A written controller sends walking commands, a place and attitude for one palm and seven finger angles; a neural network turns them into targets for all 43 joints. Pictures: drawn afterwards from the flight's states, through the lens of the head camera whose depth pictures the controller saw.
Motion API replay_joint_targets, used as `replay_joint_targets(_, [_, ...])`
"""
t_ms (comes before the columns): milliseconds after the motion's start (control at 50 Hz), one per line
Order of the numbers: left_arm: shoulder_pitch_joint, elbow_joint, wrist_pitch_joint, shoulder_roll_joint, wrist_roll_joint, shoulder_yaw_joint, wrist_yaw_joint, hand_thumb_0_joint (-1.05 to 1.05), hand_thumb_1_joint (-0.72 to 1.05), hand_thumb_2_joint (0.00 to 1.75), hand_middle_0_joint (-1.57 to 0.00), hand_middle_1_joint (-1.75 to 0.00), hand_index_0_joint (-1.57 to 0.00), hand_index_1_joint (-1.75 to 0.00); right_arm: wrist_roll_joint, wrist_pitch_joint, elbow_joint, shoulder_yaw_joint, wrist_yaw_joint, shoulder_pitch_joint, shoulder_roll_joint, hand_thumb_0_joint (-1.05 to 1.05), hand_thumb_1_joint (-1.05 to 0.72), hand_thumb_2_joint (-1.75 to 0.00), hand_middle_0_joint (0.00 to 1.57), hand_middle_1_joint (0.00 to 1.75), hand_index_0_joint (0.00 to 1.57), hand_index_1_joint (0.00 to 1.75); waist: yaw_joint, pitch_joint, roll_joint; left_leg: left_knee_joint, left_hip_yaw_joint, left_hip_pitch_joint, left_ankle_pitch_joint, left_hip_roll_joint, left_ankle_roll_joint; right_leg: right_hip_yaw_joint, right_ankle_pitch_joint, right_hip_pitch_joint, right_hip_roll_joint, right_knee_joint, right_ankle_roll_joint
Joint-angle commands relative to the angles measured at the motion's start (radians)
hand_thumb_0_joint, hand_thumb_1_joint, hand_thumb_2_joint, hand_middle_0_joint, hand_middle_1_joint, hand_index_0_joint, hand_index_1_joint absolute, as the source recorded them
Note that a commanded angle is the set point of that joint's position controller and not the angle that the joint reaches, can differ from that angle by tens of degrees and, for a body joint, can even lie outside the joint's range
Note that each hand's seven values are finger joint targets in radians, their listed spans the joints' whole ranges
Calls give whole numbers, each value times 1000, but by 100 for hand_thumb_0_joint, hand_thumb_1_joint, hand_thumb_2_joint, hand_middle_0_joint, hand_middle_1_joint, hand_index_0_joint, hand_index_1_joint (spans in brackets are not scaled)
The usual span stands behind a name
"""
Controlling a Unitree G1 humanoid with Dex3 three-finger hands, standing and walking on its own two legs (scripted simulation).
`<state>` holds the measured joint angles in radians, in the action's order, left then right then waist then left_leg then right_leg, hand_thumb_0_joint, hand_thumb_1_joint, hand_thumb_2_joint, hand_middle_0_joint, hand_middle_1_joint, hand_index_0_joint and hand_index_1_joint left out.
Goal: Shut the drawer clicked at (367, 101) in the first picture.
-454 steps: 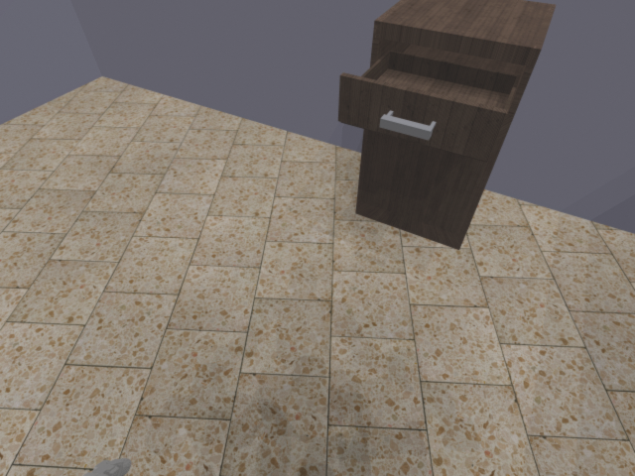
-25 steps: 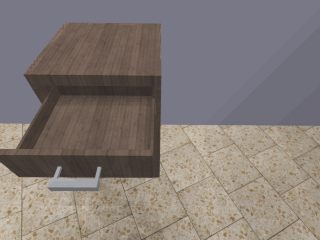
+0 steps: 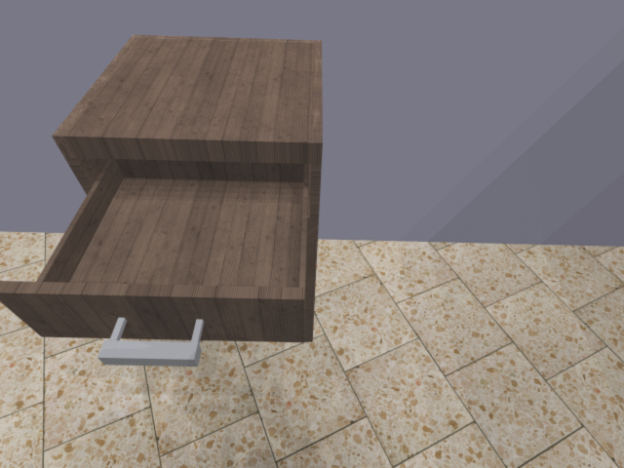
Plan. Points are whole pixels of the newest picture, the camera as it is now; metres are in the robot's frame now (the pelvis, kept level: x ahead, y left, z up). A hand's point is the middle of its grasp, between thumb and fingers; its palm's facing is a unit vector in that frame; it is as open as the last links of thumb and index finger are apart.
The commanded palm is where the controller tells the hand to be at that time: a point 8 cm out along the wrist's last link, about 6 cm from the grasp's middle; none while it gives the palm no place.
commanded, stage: come to a stop and stand still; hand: left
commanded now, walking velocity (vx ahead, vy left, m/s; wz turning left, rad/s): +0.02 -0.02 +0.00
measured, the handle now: (155, 339) +0.30 +0.26 -0.06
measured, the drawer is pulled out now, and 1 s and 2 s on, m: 0.30 0.30 0.30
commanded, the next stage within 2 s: look again from close up in 1.28 s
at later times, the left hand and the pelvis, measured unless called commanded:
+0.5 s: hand out of the picture +0.05 +0.25 -0.18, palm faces +0.03 -0.97 -0.25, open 7.4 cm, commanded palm none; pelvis +0.00 +0.06 -0.01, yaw +0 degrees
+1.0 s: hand out of the picture -0.02 +0.21 -0.17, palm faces +0.01 -0.98 -0.21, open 7.4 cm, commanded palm none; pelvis -0.01 +0.04 +0.00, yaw +0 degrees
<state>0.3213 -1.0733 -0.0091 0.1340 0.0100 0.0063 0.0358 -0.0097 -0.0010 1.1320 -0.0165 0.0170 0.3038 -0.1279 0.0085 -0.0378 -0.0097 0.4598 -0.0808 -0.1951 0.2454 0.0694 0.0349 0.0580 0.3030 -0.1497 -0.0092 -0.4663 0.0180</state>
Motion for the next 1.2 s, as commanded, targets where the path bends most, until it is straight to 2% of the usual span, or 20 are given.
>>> replay_joint_targets(0, [27,82,-33,276,6,-15,7,0,90,90,-20,-30,-20,-30,-22,4,-144,31,-10,-52,-171,0,-90,-90,20,30,20,30,-25,-188,74,-4,93,-49,-27,-39,-46,-148,10,-172,-101,108,39])
replay_joint_targets(20, [31,89,-24,207,4,-36,13,0,90,90,-20,-30,-20,-30,-20,0,-165,53,-5,-27,-119,0,-90,-90,20,30,20,30,-12,-81,88,83,66,-85,70,-13,-43,-152,157,-205,-167,95,33])
replay_joint_targets(40, [21,82,-29,184,8,-35,17,0,90,90,-20,-30,-20,-30,-19,1,-162,47,-3,-27,-87,0,-90,-90,20,30,20,30,-23,-18,27,122,76,-93,37,-27,-39,-200,100,-172,-193,124,51])
replay_joint_targets(60, [14,81,-33,190,5,-27,16,0,90,90,-20,-30,-20,-30,-14,3,-160,41,-5,-20,-89,0,-90,-90,20,30,20,30,-21,2,-60,148,74,-84,32,-31,-36,-210,94,-150,-208,157,60])
replay_joint_targets(80, [4,89,-33,183,7,-29,16,0,90,90,-20,-30,-20,-30,-13,1,-165,49,-6,-3,-89,0,-90,-90,20,30,20,30,-27,14,-130,153,73,-90,22,-30,-36,-202,66,-146,-207,159,62])
replay_joint_targets(120, [-16,98,-27,173,8,-29,18,0,90,90,-20,-30,-20,-30,-15,-11,-160,47,-5,24,-108,0,-90,-90,20,30,20,30,-34,50,-149,99,63,-60,-61,-20,-49,-123,-178,-79,-169,61,44])
replay_joint_targets(160, [-2,99,-22,151,7,-28,19,0,90,90,-20,-30,-20,-30,-10,-23,-152,54,2,27,-143,0,-90,-90,20,30,20,30,-23,65,-14,72,101,-6,-303,25,-67,-53,-288,-69,-113,-34,11])
replay_joint_targets(180, [15,97,-20,145,7,-26,22,0,90,90,-20,-30,-20,-30,-8,-24,-148,56,6,23,-157,0,-90,-90,20,30,20,30,-16,74,49,80,119,25,-439,45,-77,-35,-287,-74,-96,-56,3])
replay_joint_targets(200, [30,100,-14,143,7,-19,23,0,90,90,-20,-30,-20,-30,-8,-23,-147,54,8,25,-171,0,-90,-90,20,30,20,30,-8,82,76,86,124,54,-554,65,-86,-27,-272,-71,-82,-66,-2])
replay_joint_targets(220, [36,94,-12,142,5,-21,25,0,90,90,-20,-30,-20,-30,-6,-20,-149,57,11,13,-178,0,-90,-90,20,30,20,30,-8,66,81,83,128,50,-562,68,-88,-22,-239,-74,-79,-58,-6])
replay_joint_targets(280, [18,95,-2,152,5,-26,23,0,90,90,-20,-30,-20,-30,-7,-13,-163,60,11,-19,-186,0,-90,-90,20,30,20,30,-8,13,67,41,130,0,-428,58,-85,-23,-186,-74,-77,-41,-10])
replay_joint_targets(300, [14,100,1,156,7,-22,21,0,90,90,-20,-30,-20,-30,-7,-15,-160,59,9,-20,-192,0,-90,-90,20,30,20,30,-6,31,86,24,132,17,-453,66,-89,-25,-186,-66,-71,-51,-12])
replay_joint_targets(320, [15,99,3,153,5,-21,21,0,90,90,-20,-30,-20,-30,-7,-14,-160,58,8,-34,-194,0,-90,-90,20,30,20,30,-2,18,91,10,135,13,-410,65,-91,-21,-150,-71,-73,-41,-16])
replay_joint_targets(380, [1,97,5,162,7,-22,17,0,90,90,-20,-30,-20,-30,-6,-11,-165,57,5,-59,-194,0,-90,-90,20,30,20,30,-4,-14,48,-27,134,-13,-284,52,-85,-32,-129,-72,-80,-10,-21])
replay_joint_targets(460, [-8,97,7,163,10,-20,15,0,90,90,-20,-30,-20,-30,-5,-12,-162,57,3,-66,-201,0,-90,-90,20,30,20,30,-5,-2,36,-61,135,10,-246,56,-85,-34,-123,-74,-83,1,-27])
replay_joint_targets(520, [-9,95,8,164,9,-21,13,0,90,90,-20,-30,-20,-30,-4,-13,-156,57,1,-66,-205,0,-90,-90,20,30,20,30,-4,7,58,-90,139,23,-225,64,-84,-31,-105,-71,-82,8,-32])
replay_joint_targets(620, [2,80,5,163,11,-20,13,0,90,90,-20,-30,-20,-30,-2,-13,-138,55,-2,-59,-191,0,-90,-90,20,30,20,30,-5,2,21,-101,128,25,-152,51,-80,-48,-114,-72,-94,40,-28])
replay_joint_targets(740, [19,55,-2,155,10,-18,14,0,90,90,-20,-30,-20,-30,2,-15,-103,50,-2,-38,-179,0,-90,-90,20,30,20,30,-9,13,13,-91,108,50,-172,44,-75,-64,-148,-68,-105,60,-24])
replay_joint_targets(900, [38,17,-6,147,8,-11,15,0,90,90,-20,-30,-20,-30,6,-12,-54,44,-3,-8,-158,0,-90,-90,20,30,20,30,-12,-38,3,-104,98,26,-94,40,-70,-81,-119,-91,-108,92,-15])
replay_joint_targets(1180, [62,-5,-10,110,10,-11,18,0,90,90,-20,-30,-20,-30,5,-12,-15,40,0,25,-121,0,-90,-90,20,30,20,30,-13,-56,-3,-102,88,16,-48,42,-63,-100,-89,-125,-104,107,-5])
